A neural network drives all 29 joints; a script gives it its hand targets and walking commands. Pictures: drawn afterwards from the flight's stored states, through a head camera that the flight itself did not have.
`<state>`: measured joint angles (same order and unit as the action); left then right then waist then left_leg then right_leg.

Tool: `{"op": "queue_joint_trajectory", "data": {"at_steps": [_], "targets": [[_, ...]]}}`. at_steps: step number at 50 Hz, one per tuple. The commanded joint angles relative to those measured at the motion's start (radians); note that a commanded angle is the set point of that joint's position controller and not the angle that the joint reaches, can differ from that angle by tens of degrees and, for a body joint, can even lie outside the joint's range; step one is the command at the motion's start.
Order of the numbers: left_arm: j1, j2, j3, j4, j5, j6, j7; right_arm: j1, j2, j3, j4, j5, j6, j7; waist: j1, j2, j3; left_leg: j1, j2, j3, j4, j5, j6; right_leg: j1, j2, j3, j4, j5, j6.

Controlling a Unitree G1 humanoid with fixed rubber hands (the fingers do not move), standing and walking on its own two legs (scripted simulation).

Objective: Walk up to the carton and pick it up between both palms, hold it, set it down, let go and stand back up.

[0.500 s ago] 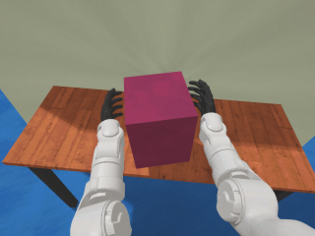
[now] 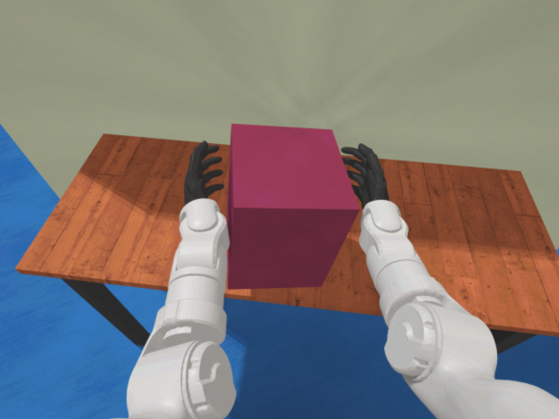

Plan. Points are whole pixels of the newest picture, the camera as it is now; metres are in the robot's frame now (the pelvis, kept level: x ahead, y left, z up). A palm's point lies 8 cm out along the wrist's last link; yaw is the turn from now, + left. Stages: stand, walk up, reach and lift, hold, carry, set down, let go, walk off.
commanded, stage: set down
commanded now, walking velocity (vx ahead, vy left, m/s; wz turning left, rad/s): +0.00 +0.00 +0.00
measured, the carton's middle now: (279, 210) +0.44 +0.04 +0.01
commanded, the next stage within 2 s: none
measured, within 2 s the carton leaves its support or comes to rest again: rests again in 0.98 s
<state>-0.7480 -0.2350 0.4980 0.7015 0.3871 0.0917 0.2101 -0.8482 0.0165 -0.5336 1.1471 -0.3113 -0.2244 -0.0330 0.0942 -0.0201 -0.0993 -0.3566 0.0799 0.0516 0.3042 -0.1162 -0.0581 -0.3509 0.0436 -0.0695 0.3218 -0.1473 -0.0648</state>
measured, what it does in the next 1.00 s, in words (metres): stands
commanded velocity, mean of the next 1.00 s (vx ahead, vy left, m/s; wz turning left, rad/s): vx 0.00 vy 0.00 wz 0.00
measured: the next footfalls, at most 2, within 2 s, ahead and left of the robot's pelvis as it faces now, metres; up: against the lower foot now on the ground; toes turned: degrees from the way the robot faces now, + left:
none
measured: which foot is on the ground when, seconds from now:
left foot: down 0.00-1.00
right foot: down 0.00-1.00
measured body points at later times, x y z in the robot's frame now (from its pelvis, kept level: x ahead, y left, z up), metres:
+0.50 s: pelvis +0.01 +0.00 +0.00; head +0.09 +0.01 +0.44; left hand +0.40 +0.18 +0.03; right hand +0.47 -0.07 +0.05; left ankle +0.01 +0.16 -0.75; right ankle +0.00 -0.07 -0.75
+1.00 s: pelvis +0.00 -0.01 -0.01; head +0.09 +0.00 +0.43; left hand +0.40 +0.18 +0.03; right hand +0.47 -0.08 +0.05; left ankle +0.01 +0.15 -0.75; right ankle +0.00 -0.07 -0.75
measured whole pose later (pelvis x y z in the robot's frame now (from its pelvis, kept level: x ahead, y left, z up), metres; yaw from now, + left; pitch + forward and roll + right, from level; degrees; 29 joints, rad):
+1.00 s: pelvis +0.00 -0.01 -0.01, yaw +0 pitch +17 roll +1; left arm -0.78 -0.26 0.69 0.76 0.46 -0.05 0.20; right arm -0.96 0.02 -0.65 1.21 -0.48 -0.29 0.01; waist 0.12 -0.05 -0.11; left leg -0.51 0.09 0.08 0.32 -0.10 -0.06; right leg -0.53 0.04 -0.08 0.37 -0.15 -0.08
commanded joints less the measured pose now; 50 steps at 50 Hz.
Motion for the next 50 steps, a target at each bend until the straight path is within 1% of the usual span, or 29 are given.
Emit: {"op": "queue_joint_trajectory", "data": {"at_steps": [1, 2, 6, 7, 9, 11, 12, 13, 14, 16, 18, 21, 22, 24, 26, 28, 30, 34, 35, 37, 39, 40, 42, 43, 44, 45, 46, 47, 50], "targets": [[-0.603, -0.376, -0.199, -0.010, 0.034, -0.060, -0.097, -0.699, 0.422, 0.221, -0.073, -0.061, -0.045, 0.166, 0.061, -0.081, -0.580, 0.086, -0.056, 0.084, -0.006, 0.201, 0.068, 0.386, -0.037, 0.004, 0.052, 0.421, 0.103], [-0.592, -0.362, -0.176, 0.000, 0.042, -0.056, -0.103, -0.700, 0.428, 0.215, -0.075, -0.063, -0.041, 0.168, 0.078, -0.100, -0.567, 0.066, -0.059, 0.090, -0.011, 0.187, 0.073, 0.401, -0.039, 0.007, 0.053, 0.423, 0.104], [-0.582, -0.343, -0.113, 0.019, 0.064, -0.055, -0.119, -0.703, 0.423, 0.200, -0.058, -0.066, -0.037, 0.171, 0.108, -0.100, -0.528, 0.015, -0.059, 0.104, -0.027, 0.181, 0.083, 0.449, -0.050, 0.023, 0.062, 0.461, 0.101], [-0.583, -0.348, -0.114, 0.007, 0.061, -0.059, -0.119, -0.700, 0.414, 0.201, -0.066, -0.069, -0.040, 0.174, 0.099, -0.105, -0.539, 0.024, -0.061, 0.109, -0.022, 0.192, 0.081, 0.443, -0.049, 0.019, 0.063, 0.468, 0.101], [-0.596, -0.369, -0.131, -0.012, 0.060, -0.077, -0.120, -0.706, 0.430, 0.211, -0.073, -0.065, -0.062, 0.172, 0.099, -0.087, -0.593, 0.043, -0.064, 0.112, -0.001, 0.248, 0.068, 0.447, -0.044, 0.020, 0.072, 0.508, 0.092], [-0.609, -0.392, -0.162, -0.022, 0.051, -0.097, -0.118, -0.707, 0.424, 0.201, -0.060, -0.083, -0.082, 0.167, 0.073, -0.061, -0.642, 0.066, -0.062, 0.113, 0.024, 0.293, 0.053, 0.424, -0.037, 0.009, 0.079, 0.542, 0.083], [-0.622, -0.404, -0.177, -0.038, 0.044, -0.109, -0.114, -0.702, 0.428, 0.201, -0.056, -0.083, -0.095, 0.166, 0.075, -0.047, -0.679, 0.088, -0.060, 0.113, 0.033, 0.328, 0.045, 0.408, -0.034, 0.003, 0.081, 0.554, 0.080], [-0.629, -0.414, -0.192, -0.048, 0.040, -0.120, -0.110, -0.703, 0.409, 0.188, -0.038, -0.093, -0.102, 0.163, 0.053, -0.032, -0.707, 0.103, -0.057, 0.109, 0.048, 0.345, 0.039, 0.377, -0.034, -0.001, 0.078, 0.546, 0.072], [-0.651, -0.423, -0.207, -0.065, 0.033, -0.130, -0.109, -0.697, 0.412, 0.175, -0.025, -0.107, -0.105, 0.160, 0.040, -0.035, -0.723, 0.120, -0.058, 0.106, 0.059, 0.347, 0.038, 0.347, -0.036, -0.010, 0.075, 0.546, 0.073], [-0.689, -0.435, -0.245, -0.106, 0.011, -0.146, -0.100, -0.680, 0.403, 0.150, -0.001, -0.125, -0.113, 0.159, 0.008, -0.013, -0.779, 0.186, -0.054, 0.103, 0.076, 0.392, 0.020, 0.278, -0.022, -0.028, 0.069, 0.493, 0.068], [-0.694, -0.444, -0.273, -0.119, 0.004, -0.162, -0.090, -0.655, 0.405, 0.133, 0.037, -0.153, -0.118, 0.154, -0.010, -0.005, -0.822, 0.233, -0.051, 0.094, 0.100, 0.431, 0.011, 0.218, -0.017, -0.038, 0.067, 0.484, 0.062], [-0.661, -0.438, -0.265, -0.089, 0.018, -0.155, -0.086, -0.608, 0.394, 0.103, 0.091, -0.176, -0.096, 0.158, -0.013, 0.001, -0.790, 0.239, -0.049, 0.094, 0.096, 0.419, 0.017, 0.173, -0.014, -0.046, 0.062, 0.456, 0.063], [-0.657, -0.445, -0.267, -0.084, 0.016, -0.151, -0.085, -0.602, 0.398, 0.096, 0.093, -0.182, -0.094, 0.163, -0.010, 0.013, -0.785, 0.243, -0.048, 0.090, 0.097, 0.419, 0.017, 0.155, -0.011, -0.049, 0.063, 0.442, 0.061], [-0.630, -0.442, -0.262, -0.069, 0.020, -0.145, -0.086, -0.596, 0.399, 0.102, 0.088, -0.185, -0.096, 0.169, 0.002, 0.000, -0.780, 0.220, -0.044, 0.085, 0.094, 0.435, 0.023, 0.179, -0.013, -0.046, 0.072, 0.466, 0.061], [-0.618, -0.435, -0.260, -0.056, 0.012, -0.146, -0.084, -0.616, 0.399, 0.115, 0.083, -0.173, -0.104, 0.173, 0.026, -0.005, -0.773, 0.183, -0.050, 0.092, 0.098, 0.432, 0.026, 0.202, -0.016, -0.038, 0.085, 0.505, 0.063], [-0.603, -0.435, -0.258, -0.044, 0.011, -0.152, -0.080, -0.629, 0.393, 0.127, 0.080, -0.159, -0.114, 0.178, 0.027, 0.000, -0.780, 0.179, -0.044, 0.093, 0.100, 0.455, 0.023, 0.203, -0.014, -0.036, 0.093, 0.526, 0.062], [-0.585, -0.438, -0.237, -0.030, 0.024, -0.156, -0.076, -0.630, 0.394, 0.135, 0.079, -0.152, -0.115, 0.182, 0.042, -0.002, -0.758, 0.150, -0.045, 0.099, 0.097, 0.456, 0.025, 0.210, -0.014, -0.034, 0.094, 0.528, 0.065], [-0.573, -0.402, -0.196, 0.001, 0.034, -0.162, -0.086, -0.654, 0.387, 0.154, 0.074, -0.146, -0.108, 0.178, 0.065, -0.050, -0.707, 0.051, -0.053, 0.105, 0.078, 0.369, 0.041, 0.268, -0.024, -0.013, 0.108, 0.536, 0.076], [-0.573, -0.396, -0.176, 0.012, 0.043, -0.164, -0.090, -0.653, 0.387, 0.145, 0.071, -0.160, -0.106, 0.173, 0.059, -0.067, -0.684, 0.025, -0.058, 0.107, 0.069, 0.345, 0.048, 0.281, -0.026, -0.011, 0.104, 0.512, 0.081], [-0.581, -0.388, -0.154, 0.025, 0.043, -0.172, -0.099, -0.666, 0.392, 0.144, 0.062, -0.166, -0.104, 0.167, 0.066, -0.110, -0.682, -0.012, -0.060, 0.108, 0.058, 0.320, 0.056, 0.314, -0.029, -0.002, 0.112, 0.539, 0.086], [-0.596, -0.383, -0.134, 0.028, 0.052, -0.182, -0.103, -0.662, 0.405, 0.134, 0.082, -0.180, -0.096, 0.168, 0.066, -0.114, -0.673, -0.061, -0.064, 0.113, 0.044, 0.278, 0.060, 0.350, -0.037, 0.008, 0.121, 0.538, 0.092], [-0.598, -0.378, -0.124, 0.037, 0.060, -0.185, -0.108, -0.652, 0.409, 0.121, 0.081, -0.190, -0.094, 0.167, 0.055, -0.120, -0.670, -0.073, -0.065, 0.111, 0.035, 0.262, 0.066, 0.360, -0.041, 0.011, 0.120, 0.548, 0.093], [-0.608, -0.379, -0.120, 0.030, 0.065, -0.196, -0.110, -0.631, 0.426, 0.106, 0.093, -0.206, -0.095, 0.167, 0.051, -0.105, -0.697, -0.066, -0.067, 0.118, 0.041, 0.257, 0.064, 0.352, -0.037, 0.010, 0.125, 0.543, 0.092], [-0.612, -0.394, -0.115, 0.030, 0.075, -0.199, -0.112, -0.626, 0.425, 0.086, 0.101, -0.220, -0.096, 0.168, 0.034, -0.100, -0.686, -0.059, -0.066, 0.115, 0.040, 0.259, 0.065, 0.337, -0.041, 0.005, 0.117, 0.528, 0.090], [-0.610, -0.387, -0.110, 0.023, 0.079, -0.199, -0.114, -0.617, 0.427, 0.077, 0.102, -0.226, -0.094, 0.172, 0.039, -0.080, -0.686, -0.049, -0.064, 0.119, 0.040, 0.248, 0.066, 0.327, -0.043, 0.008, 0.110, 0.496, 0.086], [-0.605, -0.388, -0.103, 0.028, 0.092, -0.197, -0.115, -0.614, 0.425, 0.065, 0.102, -0.237, -0.089, 0.172, 0.038, -0.093, -0.668, -0.051, -0.064, 0.116, 0.036, 0.248, 0.065, 0.319, -0.044, 0.001, 0.105, 0.468, 0.089], [-0.589, -0.385, -0.100, 0.030, 0.098, -0.193, -0.114, -0.605, 0.418, 0.058, 0.093, -0.241, -0.090, 0.175, 0.047, -0.078, -0.669, -0.038, -0.063, 0.122, 0.034, 0.249, 0.068, 0.308, -0.041, 0.005, 0.107, 0.448, 0.085], [-0.595, -0.381, -0.091, 0.032, 0.108, -0.186, -0.113, -0.608, 0.412, 0.042, 0.096, -0.249, -0.085, 0.177, 0.038, -0.076, -0.664, -0.035, -0.064, 0.116, 0.035, 0.229, 0.066, 0.291, -0.039, -0.001, 0.098, 0.405, 0.084], [-0.583, -0.380, -0.093, 0.015, 0.111, -0.171, -0.107, -0.596, 0.400, 0.024, 0.078, -0.254, -0.078, 0.184, 0.041, -0.048, -0.653, 0.007, -0.060, 0.115, 0.037, 0.224, 0.070, 0.238, -0.041, -0.008, 0.078, 0.316, 0.074]]}}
